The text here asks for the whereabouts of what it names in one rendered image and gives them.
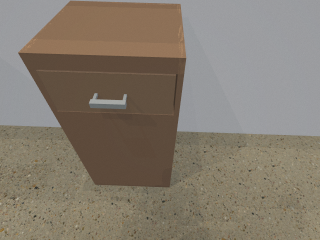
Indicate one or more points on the drawer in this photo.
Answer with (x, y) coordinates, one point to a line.
(147, 93)

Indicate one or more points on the handle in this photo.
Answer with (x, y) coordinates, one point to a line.
(108, 104)

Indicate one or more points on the cabinet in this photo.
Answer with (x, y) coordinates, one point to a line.
(116, 148)

